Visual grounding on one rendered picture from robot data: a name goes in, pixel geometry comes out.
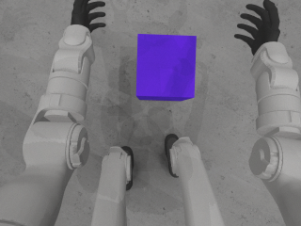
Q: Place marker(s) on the right robot upper arm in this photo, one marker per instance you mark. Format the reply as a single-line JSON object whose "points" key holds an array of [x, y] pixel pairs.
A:
{"points": [[277, 161]]}

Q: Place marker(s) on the left robot hand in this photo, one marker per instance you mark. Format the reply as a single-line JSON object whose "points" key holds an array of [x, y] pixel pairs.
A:
{"points": [[80, 14]]}

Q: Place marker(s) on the robot left forearm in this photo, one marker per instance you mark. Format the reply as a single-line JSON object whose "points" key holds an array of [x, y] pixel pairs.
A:
{"points": [[66, 93]]}

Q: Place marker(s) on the right robot hand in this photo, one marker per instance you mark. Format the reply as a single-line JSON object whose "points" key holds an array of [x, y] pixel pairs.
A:
{"points": [[267, 26]]}

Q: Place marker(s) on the robot right forearm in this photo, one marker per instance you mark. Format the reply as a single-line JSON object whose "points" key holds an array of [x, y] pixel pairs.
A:
{"points": [[277, 92]]}

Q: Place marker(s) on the left robot foot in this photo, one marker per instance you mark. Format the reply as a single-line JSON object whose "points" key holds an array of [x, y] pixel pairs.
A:
{"points": [[129, 151]]}

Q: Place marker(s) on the left robot upper arm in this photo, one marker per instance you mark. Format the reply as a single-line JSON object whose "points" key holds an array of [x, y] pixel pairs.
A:
{"points": [[52, 151]]}

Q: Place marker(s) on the left robot thigh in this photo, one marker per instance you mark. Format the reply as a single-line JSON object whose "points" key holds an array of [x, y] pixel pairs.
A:
{"points": [[110, 204]]}

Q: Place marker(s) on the carton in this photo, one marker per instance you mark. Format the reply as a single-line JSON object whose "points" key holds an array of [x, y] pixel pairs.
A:
{"points": [[165, 67]]}

